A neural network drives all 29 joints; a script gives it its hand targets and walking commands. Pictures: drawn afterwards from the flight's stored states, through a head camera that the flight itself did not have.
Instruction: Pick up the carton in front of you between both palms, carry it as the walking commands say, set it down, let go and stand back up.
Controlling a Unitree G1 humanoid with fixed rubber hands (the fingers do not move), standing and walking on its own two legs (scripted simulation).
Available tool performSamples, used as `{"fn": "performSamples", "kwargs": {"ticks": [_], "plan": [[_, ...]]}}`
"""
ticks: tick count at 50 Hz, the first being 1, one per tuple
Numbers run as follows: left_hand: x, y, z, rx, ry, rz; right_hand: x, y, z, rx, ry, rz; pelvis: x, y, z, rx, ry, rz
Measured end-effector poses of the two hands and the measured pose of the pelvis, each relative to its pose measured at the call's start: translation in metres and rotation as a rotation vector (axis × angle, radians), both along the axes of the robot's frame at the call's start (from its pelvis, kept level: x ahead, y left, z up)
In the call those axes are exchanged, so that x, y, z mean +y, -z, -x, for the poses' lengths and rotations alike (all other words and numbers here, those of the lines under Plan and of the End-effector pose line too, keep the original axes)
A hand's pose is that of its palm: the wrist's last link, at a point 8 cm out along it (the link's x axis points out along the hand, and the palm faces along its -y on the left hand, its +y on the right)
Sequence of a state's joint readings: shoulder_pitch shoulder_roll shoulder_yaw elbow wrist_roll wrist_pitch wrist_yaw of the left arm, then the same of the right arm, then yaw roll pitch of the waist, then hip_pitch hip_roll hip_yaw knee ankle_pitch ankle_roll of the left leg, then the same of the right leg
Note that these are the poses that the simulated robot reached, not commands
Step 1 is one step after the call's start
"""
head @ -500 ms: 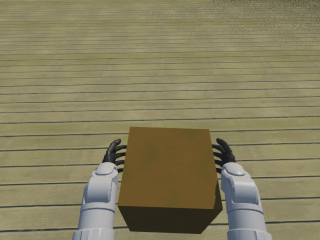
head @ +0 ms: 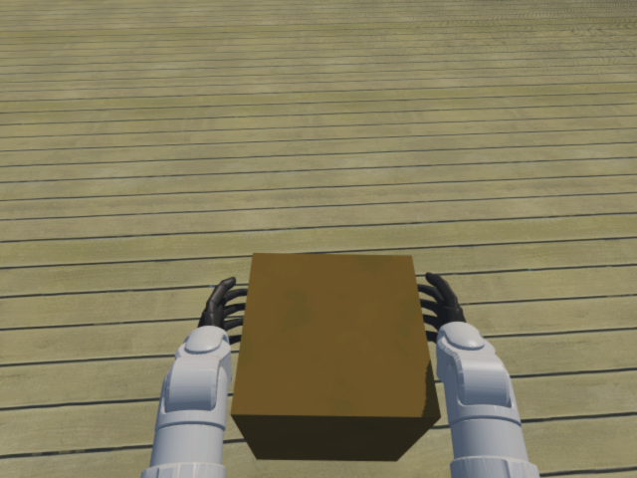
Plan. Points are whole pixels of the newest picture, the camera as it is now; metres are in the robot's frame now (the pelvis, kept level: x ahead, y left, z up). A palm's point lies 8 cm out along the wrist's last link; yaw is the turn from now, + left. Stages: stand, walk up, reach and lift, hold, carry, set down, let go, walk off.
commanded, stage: hold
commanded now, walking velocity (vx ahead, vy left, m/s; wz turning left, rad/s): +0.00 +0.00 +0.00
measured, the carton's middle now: (329, 363) +0.28 +0.01 -0.04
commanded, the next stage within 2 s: set down in 0.58 s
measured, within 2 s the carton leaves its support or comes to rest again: neither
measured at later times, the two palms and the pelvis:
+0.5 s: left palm (205, 335) +0.27 +0.17 +0.04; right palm (451, 355) +0.25 -0.13 +0.05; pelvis -0.03 +0.04 +0.00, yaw -5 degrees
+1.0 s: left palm (210, 333) +0.31 +0.18 -0.03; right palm (420, 338) +0.30 -0.12 -0.02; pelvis -0.03 +0.04 -0.02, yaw -4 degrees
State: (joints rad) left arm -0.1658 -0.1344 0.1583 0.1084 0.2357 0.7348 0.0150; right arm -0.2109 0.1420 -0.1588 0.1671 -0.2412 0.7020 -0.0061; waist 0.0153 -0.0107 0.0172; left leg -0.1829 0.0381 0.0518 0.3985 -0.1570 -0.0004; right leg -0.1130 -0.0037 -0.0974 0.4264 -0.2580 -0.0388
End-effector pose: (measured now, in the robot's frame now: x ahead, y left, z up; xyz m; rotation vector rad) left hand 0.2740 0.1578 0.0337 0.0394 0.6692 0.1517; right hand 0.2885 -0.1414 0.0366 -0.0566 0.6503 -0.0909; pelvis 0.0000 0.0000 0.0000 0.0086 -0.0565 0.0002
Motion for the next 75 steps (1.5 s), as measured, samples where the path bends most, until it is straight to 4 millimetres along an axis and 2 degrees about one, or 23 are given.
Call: {"fn": "performSamples", "kwargs": {"ticks": [8,14,23,32,37,41,45,48,55,61,66,75], "plan": [[-0.020,-0.002,-0.003,-0.003,0.109,-0.001,-0.020,-0.002,0.029,-0.003,0.109,-0.002,0.010,-0.001,0.011,-0.064,0.056,0.009],[-0.014,-0.005,0.000,-0.009,0.119,0.009,-0.014,-0.007,0.036,-0.009,0.126,-0.003,0.019,0.000,0.019,-0.091,0.075,0.008],[0.005,-0.007,0.006,-0.008,0.107,0.021,0.005,-0.011,0.039,-0.008,0.116,0.004,0.036,0.001,0.026,-0.109,0.085,0.013],[0.012,-0.010,-0.001,-0.012,0.119,0.029,0.013,-0.015,0.037,-0.013,0.133,0.004,0.048,0.001,0.025,-0.112,0.093,0.017],[0.014,-0.009,-0.011,-0.010,0.104,0.050,0.014,-0.013,0.028,-0.012,0.140,-0.008,0.050,0.003,0.023,-0.109,0.086,0.014],[0.017,0.000,-0.020,0.000,0.070,0.080,0.017,-0.005,0.014,-0.003,0.139,-0.025,0.049,0.005,0.021,-0.092,0.080,0.009],[0.020,0.019,-0.029,0.020,0.046,0.084,0.020,0.012,-0.002,0.017,0.119,-0.020,0.046,0.010,0.022,-0.049,0.076,0.005],[0.023,0.042,-0.033,0.033,0.041,0.073,0.023,0.033,-0.012,0.033,0.097,-0.003,0.043,0.014,0.023,0.015,0.072,0.003],[0.028,0.119,-0.035,0.048,0.046,0.034,0.028,0.112,-0.020,0.048,0.068,0.004,0.033,0.034,0.033,0.237,0.057,0.007],[0.031,0.181,-0.038,0.015,0.034,0.037,0.030,0.175,-0.024,0.013,0.079,-0.024,0.027,0.065,0.040,0.449,0.060,0.004],[0.032,0.209,-0.050,-0.036,0.034,0.045,0.031,0.203,-0.034,-0.038,0.099,-0.045,0.024,0.096,0.047,0.567,0.068,0.001],[0.035,0.250,-0.067,-0.023,0.017,0.061,0.035,0.245,-0.052,-0.026,0.107,-0.059,0.026,0.144,0.061,0.661,0.078,-0.006]]}}
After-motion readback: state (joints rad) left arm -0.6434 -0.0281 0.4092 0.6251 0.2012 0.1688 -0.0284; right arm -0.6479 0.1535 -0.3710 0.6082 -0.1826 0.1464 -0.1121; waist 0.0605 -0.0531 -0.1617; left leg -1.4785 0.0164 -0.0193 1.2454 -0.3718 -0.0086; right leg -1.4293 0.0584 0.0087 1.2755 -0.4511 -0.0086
